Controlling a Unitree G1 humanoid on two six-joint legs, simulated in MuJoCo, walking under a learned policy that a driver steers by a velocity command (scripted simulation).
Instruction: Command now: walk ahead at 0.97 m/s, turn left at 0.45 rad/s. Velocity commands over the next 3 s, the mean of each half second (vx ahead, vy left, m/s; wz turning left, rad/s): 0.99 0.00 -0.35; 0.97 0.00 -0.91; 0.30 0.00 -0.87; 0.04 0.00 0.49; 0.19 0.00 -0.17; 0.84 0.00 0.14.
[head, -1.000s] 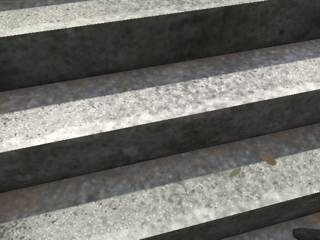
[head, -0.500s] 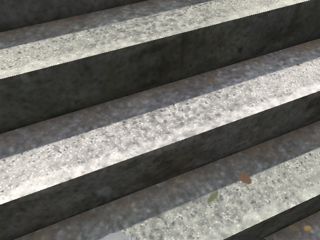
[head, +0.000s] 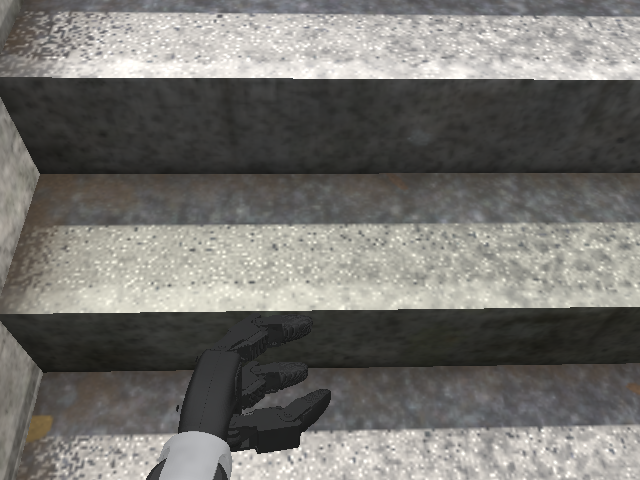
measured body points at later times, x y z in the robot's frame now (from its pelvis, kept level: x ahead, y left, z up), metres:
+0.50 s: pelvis +0.37 +0.08 +0.30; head +0.37 +0.10 +0.74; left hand +0.59 +0.29 +0.20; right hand +0.43 -0.19 +0.18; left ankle +0.37 +0.18 -0.41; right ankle +0.34 -0.06 -0.13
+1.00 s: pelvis +0.70 +0.00 +0.52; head +0.71 +0.00 +0.97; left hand +0.78 +0.24 +0.37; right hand +0.94 -0.24 +0.61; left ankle +0.84 +0.06 +0.14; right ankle +0.61 +0.01 -0.22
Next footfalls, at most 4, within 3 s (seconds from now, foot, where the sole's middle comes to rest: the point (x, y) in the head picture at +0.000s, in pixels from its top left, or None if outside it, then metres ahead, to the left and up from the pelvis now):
0.30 left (203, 434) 0.41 0.18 -0.45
0.74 right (326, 233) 0.65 -0.01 -0.26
1.10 left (313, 17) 0.91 0.01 -0.07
1.56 right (507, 47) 0.83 -0.27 -0.07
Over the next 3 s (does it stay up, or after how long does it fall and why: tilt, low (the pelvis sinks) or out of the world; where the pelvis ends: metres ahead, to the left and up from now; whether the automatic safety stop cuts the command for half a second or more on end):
stays up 1.06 -0.27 0.75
